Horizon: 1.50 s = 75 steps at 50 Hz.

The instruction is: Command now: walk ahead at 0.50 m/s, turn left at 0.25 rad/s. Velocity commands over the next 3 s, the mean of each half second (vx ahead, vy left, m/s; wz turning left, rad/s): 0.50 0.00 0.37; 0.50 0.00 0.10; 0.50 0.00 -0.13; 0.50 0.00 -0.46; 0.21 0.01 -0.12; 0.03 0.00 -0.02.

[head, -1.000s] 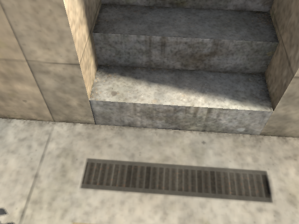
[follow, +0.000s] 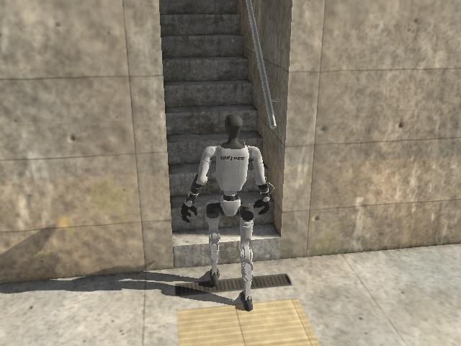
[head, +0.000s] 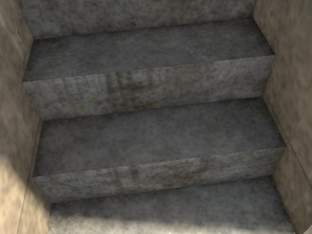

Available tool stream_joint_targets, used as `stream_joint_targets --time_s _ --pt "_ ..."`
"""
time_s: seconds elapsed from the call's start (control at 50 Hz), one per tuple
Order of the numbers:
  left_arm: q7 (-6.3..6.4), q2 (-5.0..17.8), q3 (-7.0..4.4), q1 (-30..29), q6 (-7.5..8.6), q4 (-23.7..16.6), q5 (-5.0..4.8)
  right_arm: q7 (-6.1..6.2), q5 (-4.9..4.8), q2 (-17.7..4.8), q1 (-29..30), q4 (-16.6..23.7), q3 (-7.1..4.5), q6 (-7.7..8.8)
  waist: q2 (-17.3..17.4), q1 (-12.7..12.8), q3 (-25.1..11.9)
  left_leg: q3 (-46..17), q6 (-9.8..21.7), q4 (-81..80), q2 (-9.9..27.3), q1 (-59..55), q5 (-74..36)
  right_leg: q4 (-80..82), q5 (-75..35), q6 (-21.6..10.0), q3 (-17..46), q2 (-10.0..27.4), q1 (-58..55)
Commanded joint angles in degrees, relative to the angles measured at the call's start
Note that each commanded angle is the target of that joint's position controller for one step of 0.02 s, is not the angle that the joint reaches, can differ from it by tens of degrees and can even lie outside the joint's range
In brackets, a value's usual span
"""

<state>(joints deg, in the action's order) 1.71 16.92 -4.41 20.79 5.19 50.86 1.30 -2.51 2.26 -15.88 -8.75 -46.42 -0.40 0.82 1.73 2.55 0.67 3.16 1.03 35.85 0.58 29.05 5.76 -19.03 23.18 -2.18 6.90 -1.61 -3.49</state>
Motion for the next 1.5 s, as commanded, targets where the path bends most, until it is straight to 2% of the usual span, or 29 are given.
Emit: stream_joint_targets --time_s 0.02,0.06,0.08,0.28,0.46,0.56,0.64,0.66,0.68,0.7,0.76,0.82,0.84,0.92,1.0,1.06,1.1,1.12,1.14,1.16,1.2,1.22,1.24,1.26,1.28,1.32,1.38,1.44,1.5 --pt "-1.06 5.7 -0.22 0.9 0.71 0.2 0.53 2.55 1.34 -7.6 -9.8 0.6 -3.39 3.22 -5.2 -8.1 -1.6 3.5 3.6 -6.0 -5.0 -21.0 5.3 -21.7 -51.6 -4.9 -4.6 7.3 10.5" --pt "-0.32 -3.6 2.55 9.3 1.74 -3.5 -1.20 3.34 3.05 -18.1 -20.0 -0.9 -5.70 4.46 20.8 -3.8 -10.2 -41.5 20.6 -14.2 23.2 -39.6 -21.5 -60.9 7.0 0.1 -10.0 -5.7 37.1" --pt "-0.08 2.0 2.03 4.1 1.03 -3.1 1.59 2.33 -0.04 -13.5 -20.2 -2.6 -5.53 4.22 4.9 -4.9 -11.3 -49.7 22.3 -19.6 21.6 -36.4 -13.2 -64.8 5.1 -0.2 -1.6 -1.8 40.0" --pt "-1.68 -2.4 3.50 -15.6 -3.24 -15.0 2.94 5.90 -1.01 -5.5 -12.2 1.2 -4.06 2.94 2.7 -2.9 -2.6 -17.8 13.5 -17.0 6.3 -17.6 -26.4 -63.5 -12.4 4.4 -8.5 2.7 47.5" --pt "1.11 -9.6 5.58 -40.2 -3.56 -29.9 3.35 7.52 0.62 -4.0 -30.1 -1.9 -4.77 4.76 4.5 -13.2 6.1 -33.9 19.2 -18.6 18.0 -48.0 -4.1 -113.5 21.9 0.0 0.1 5.0 108.9" --pt "0.50 -12.0 8.12 -41.3 -5.32 -40.7 2.94 8.13 -3.02 -5.6 -20.7 -2.5 -4.33 4.36 -0.4 -5.7 4.5 -21.5 11.4 -41.5 12.8 -13.3 -9.2 -87.3 10.5 -2.5 -4.7 7.6 66.7" --pt "0.50 -4.3 3.08 -4.2 -6.64 -25.6 0.69 4.85 -5.88 -15.0 -8.3 2.2 -6.90 4.89 5.6 10.1 -26.6 -8.3 8.3 -13.1 11.3 -20.6 -93.6 -56.6 1.3 -3.7 -12.8 -3.1 10.9" --pt "1.03 1.5 0.30 -0.5 -6.12 -23.8 1.06 3.50 -5.77 -13.8 -8.7 1.7 -7.14 6.38 2.8 11.9 -29.4 -9.4 7.6 9.0 9.3 -24.6 -83.4 -42.9 12.0 -5.6 -3.3 -3.0 11.8" --pt "2.51 9.0 -1.41 7.3 -5.90 -19.0 2.44 1.02 -6.37 -5.1 -5.7 5.8 -5.63 7.47 -29.1 12.7 -28.3 -12.8 4.0 32.2 -5.3 -4.2 -22.7 -19.6 -4.5 -11.0 30.2 15.4 3.4" --pt "3.51 8.7 -1.49 3.3 -6.43 -17.7 0.18 -0.27 -1.71 1.4 -10.8 5.6 -4.51 7.16 -36.0 7.7 -27.3 -22.1 2.9 57.2 -13.3 3.6 5.5 -4.5 -16.4 -9.4 50.1 20.2 7.6" --pt "1.37 -2.3 1.07 -11.4 -4.35 -11.4 -0.42 -0.56 1.72 7.4 -8.1 4.9 -2.22 4.42 -6.1 -4.9 -4.9 -16.9 2.4 74.2 -7.1 22.8 -1.6 -17.8 0.0 -12.6 31.4 16.9 27.3" --pt "0.23 -4.3 1.24 -5.5 -2.03 -2.0 1.29 1.92 -0.10 8.5 -0.7 8.2 -1.03 1.21 -7.3 -2.6 0.3 -13.8 1.6 86.5 -8.2 33.6 10.2 -13.4 -5.6 -9.6 16.6 15.1 26.3" --pt "-2.04 -7.2 2.68 -2.6 -2.17 -0.5 2.81 -2.03 -2.63 2.1 1.3 10.2 0.96 0.66 -8.3 0.2 -2.8 -20.1 9.0 85.8 -8.4 48.1 0.4 -13.5 -10.8 -11.3 12.1 10.5 19.9" --pt "-5.26 -0.7 0.40 -8.5 -1.49 1.5 4.15 -3.24 -1.63 4.3 1.0 10.5 3.06 -1.84 -8.4 -5.6 -4.0 -9.2 9.5 92.9 -2.9 47.7 1.5 -1.5 -10.6 -13.4 7.6 14.4 27.1" --pt "-6.70 -7.7 5.16 9.4 -0.22 10.8 7.39 -2.11 -0.94 9.6 8.2 10.9 6.17 -1.57 -2.1 -2.5 2.6 -10.8 14.7 102.0 -0.8 76.5 6.1 0.6 -6.1 -10.8 4.3 17.2 8.3" --pt "-7.01 -4.5 6.24 3.7 0.57 7.4 5.87 -2.36 -1.48 4.3 24.3 17.4 4.86 -2.21 -7.2 -2.3 -2.4 4.4 12.3 73.4 5.6 38.2 -0.4 15.9 -6.8 -9.8 -5.6 14.3 37.2" --pt "-8.03 3.4 4.79 5.3 -0.15 10.1 1.08 -4.22 -1.92 6.3 29.2 19.4 6.04 -4.58 -14.7 -5.3 -4.6 10.8 7.9 61.0 -1.2 14.7 10.9 20.3 -44.0 -13.5 -6.3 17.0 44.5" --pt "-1.05 9.1 0.63 6.4 1.66 6.6 -5.95 1.68 -3.69 9.6 10.6 12.5 3.82 -3.77 -6.9 -4.0 -0.5 14.5 8.4 45.9 -0.4 7.6 19.5 13.9 -64.1 -9.6 -13.8 12.2 26.5" --pt "0.97 12.9 -0.19 10.2 2.59 8.8 -6.43 3.94 -5.12 8.9 0.2 7.7 2.98 -3.47 -12.0 -8.8 -8.7 13.5 7.9 43.8 -4.8 -0.9 25.2 1.8 -90.7 -8.8 -12.7 14.6 18.3" --pt "-8.78 11.1 1.89 3.9 1.82 11.3 0.94 -3.05 -2.65 1.3 8.1 12.8 2.88 -4.28 -22.2 -16.0 -13.5 10.0 6.3 29.5 -8.8 3.8 14.0 -4.8 -108.7 -14.9 -5.1 22.4 11.8" --pt "-16.23 -4.1 2.81 14.2 0.01 14.9 6.39 -3.00 0.89 -4.3 -20.5 -2.0 -0.65 -4.34 5.6 -12.1 -32.2 -31.7 23.0 5.7 3.0 -31.1 -3.1 -46.1 -58.1 -12.2 2.0 5.9 39.0" --pt "-16.55 -2.5 1.36 14.1 -1.07 18.5 4.20 -3.22 1.58 -4.2 -32.0 -4.0 -1.07 -4.54 7.8 -16.4 -26.8 -61.6 26.0 -12.2 12.5 -30.4 32.7 -68.6 -35.0 -9.3 16.4 -4.2 51.5" --pt "-13.88 -4.3 0.74 3.3 -0.57 13.9 0.67 -2.31 0.24 -3.4 -27.8 -7.8 -0.98 -1.85 12.3 -13.7 -10.5 -58.7 20.3 -14.8 12.4 -19.3 50.5 -85.8 -35.0 -7.7 15.3 -4.2 65.3" --pt "-5.09 -4.9 -0.01 -10.8 1.28 -0.4 1.40 2.65 -4.30 -3.5 -10.4 -6.9 -4.64 -1.11 2.0 -5.7 -10.7 -49.9 17.2 -12.3 15.2 -8.3 57.5 -93.5 -22.2 -4.2 2.6 -2.1 53.7" --pt "-1.08 -9.6 1.67 -15.2 0.52 -3.6 1.29 4.26 -3.73 0.0 -6.2 -8.3 -3.44 0.65 -0.1 -3.0 -4.4 -41.5 13.7 -9.1 13.5 0.9 51.4 -97.6 -22.4 -4.1 3.5 -2.0 58.3" --pt "-3.89 -10.0 3.60 -3.6 -3.02 7.2 -1.51 -3.01 1.49 17.4 3.5 -8.6 3.24 3.51 -2.9 2.2 -3.7 -34.3 13.1 -11.5 11.7 8.3 36.5 -100.1 -34.7 -7.3 11.8 3.7 71.5" --pt "-5.34 -12.4 4.35 -7.3 -3.88 6.0 -1.27 -3.23 1.00 8.6 -4.7 -10.8 0.81 5.01 1.8 2.5 -4.6 -13.3 13.3 -14.8 10.0 -0.3 14.4 -109.7 -18.7 -8.4 -1.3 3.8 79.9" --pt "-4.70 -13.2 6.63 -16.7 -3.50 2.2 -0.77 -2.43 4.05 12.0 -14.3 -18.3 2.73 5.22 0.8 1.6 -0.7 -11.1 12.0 -18.4 11.7 -9.9 11.8 -120.5 -15.6 -14.6 0.2 3.9 96.7" --pt "-3.59 -4.9 6.07 -31.5 -5.00 -7.3 -2.75 -3.54 6.08 6.7 -15.7 -19.3 2.06 5.05 -1.2 0.0 -6.4 1.5 9.4 -24.4 9.6 -6.6 2.3 -89.5 -18.2 -13.7 -5.1 8.4 84.3"
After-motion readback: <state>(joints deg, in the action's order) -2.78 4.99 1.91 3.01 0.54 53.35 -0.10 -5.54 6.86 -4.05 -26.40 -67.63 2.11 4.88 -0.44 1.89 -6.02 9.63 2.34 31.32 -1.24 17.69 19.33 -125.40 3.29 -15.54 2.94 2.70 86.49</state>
